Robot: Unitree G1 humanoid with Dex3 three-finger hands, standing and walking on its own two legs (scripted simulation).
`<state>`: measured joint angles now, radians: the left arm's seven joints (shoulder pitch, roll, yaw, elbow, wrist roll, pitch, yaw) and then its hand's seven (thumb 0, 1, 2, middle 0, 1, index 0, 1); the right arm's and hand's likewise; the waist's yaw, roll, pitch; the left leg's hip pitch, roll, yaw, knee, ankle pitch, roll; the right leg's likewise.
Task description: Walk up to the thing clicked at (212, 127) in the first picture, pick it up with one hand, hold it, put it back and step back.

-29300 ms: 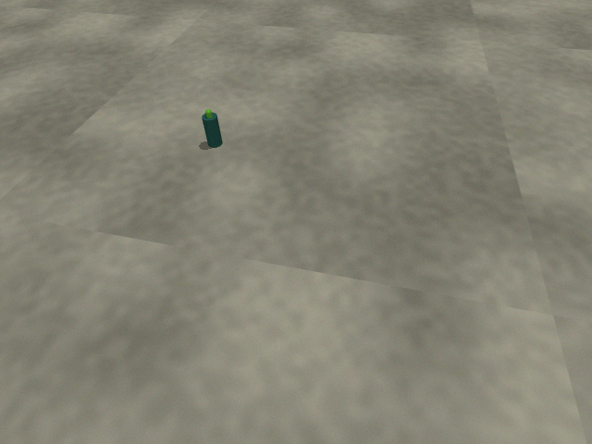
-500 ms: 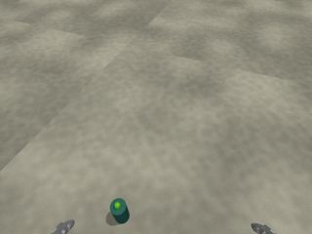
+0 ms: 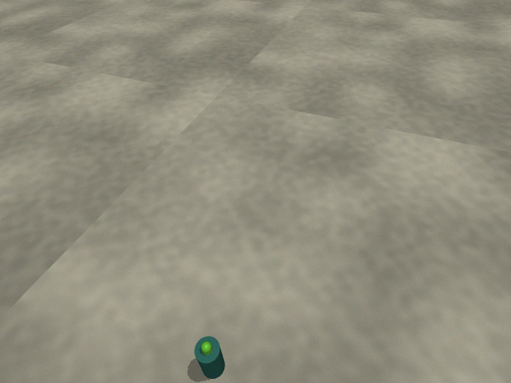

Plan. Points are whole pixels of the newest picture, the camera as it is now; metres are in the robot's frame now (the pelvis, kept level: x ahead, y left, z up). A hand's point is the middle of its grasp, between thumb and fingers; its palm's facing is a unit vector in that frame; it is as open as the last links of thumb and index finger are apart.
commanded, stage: stand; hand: left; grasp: from the side
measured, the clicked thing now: (209, 356) +0.39 +0.19 -0.67
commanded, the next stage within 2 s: step back in 1.54 s
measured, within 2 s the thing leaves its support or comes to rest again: neither
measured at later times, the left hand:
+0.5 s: hand out of the picture +0.04 +0.23 -0.16, palm faces -0.02 -0.94 -0.34, open 7.4 cm
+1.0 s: hand out of the picture +0.09 +0.22 -0.15, palm faces -0.03 -0.94 -0.34, open 7.4 cm
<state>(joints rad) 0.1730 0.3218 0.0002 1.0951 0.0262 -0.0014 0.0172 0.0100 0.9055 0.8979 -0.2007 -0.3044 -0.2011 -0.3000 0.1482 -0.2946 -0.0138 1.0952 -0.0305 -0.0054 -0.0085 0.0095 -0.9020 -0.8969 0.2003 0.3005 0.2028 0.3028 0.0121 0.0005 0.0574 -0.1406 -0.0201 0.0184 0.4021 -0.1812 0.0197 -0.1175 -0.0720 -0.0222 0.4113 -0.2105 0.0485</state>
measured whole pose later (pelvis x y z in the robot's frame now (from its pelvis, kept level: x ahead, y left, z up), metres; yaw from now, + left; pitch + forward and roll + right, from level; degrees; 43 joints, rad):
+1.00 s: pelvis +0.01 -0.02 +0.01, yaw -1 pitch -3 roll +0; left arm 0.11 0.33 0.01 1.15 0.01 -0.01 0.00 0.01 0.91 0.90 -0.20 -0.30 -0.20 -0.30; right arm 0.11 -0.34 -0.01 1.15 -0.02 -0.01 0.00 0.01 -0.90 -0.90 0.20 0.30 0.20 0.30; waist -0.01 0.01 0.06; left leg -0.11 0.02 0.02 0.33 -0.16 -0.01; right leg -0.09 -0.03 -0.02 0.33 -0.19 0.02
